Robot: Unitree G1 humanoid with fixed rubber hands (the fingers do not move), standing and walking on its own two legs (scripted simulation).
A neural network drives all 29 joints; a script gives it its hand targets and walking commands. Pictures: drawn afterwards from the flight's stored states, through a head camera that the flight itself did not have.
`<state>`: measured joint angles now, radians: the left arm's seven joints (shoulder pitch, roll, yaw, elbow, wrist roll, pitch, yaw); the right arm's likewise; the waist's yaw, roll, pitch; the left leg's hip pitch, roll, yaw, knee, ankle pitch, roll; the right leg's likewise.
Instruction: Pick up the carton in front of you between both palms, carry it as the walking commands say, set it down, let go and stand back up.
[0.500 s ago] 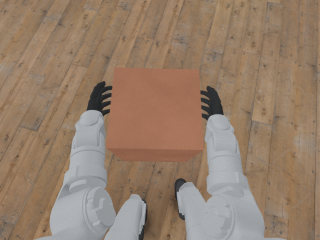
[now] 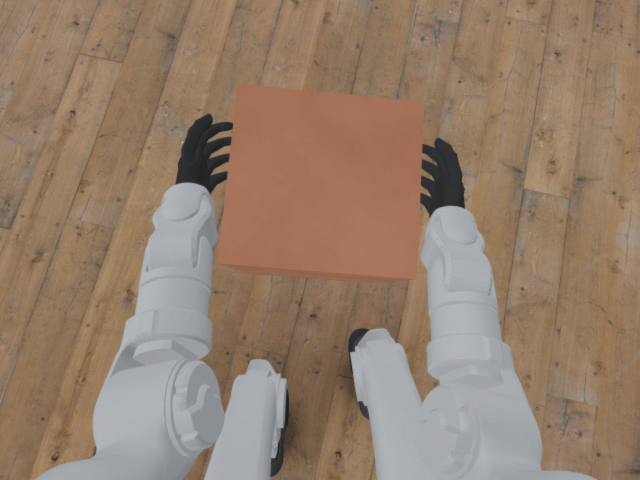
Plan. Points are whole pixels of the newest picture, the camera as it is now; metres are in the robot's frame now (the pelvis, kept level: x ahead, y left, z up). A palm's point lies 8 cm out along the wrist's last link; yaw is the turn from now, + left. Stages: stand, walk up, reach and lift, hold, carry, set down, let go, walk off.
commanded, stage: set down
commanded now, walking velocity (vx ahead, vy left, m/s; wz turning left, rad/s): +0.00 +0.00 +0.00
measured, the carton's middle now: (319, 204) +0.45 -0.05 -0.17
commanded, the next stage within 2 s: none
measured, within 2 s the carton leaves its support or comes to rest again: rests again in 1.86 s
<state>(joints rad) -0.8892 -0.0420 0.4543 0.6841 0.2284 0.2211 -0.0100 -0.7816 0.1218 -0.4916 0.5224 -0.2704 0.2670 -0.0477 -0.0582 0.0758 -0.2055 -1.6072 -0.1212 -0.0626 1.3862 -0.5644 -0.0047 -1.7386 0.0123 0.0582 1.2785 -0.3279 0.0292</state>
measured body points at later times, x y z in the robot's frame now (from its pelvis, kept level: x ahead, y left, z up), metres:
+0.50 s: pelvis -0.04 +0.00 -0.12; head +0.30 -0.04 +0.17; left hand +0.52 +0.06 -0.25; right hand +0.45 -0.23 -0.27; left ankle +0.01 +0.11 -0.57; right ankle +0.10 -0.13 -0.57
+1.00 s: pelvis -0.05 +0.00 -0.20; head +0.33 -0.01 +0.04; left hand +0.55 +0.04 -0.37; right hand +0.47 -0.25 -0.37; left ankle +0.01 +0.11 -0.57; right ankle +0.10 -0.13 -0.57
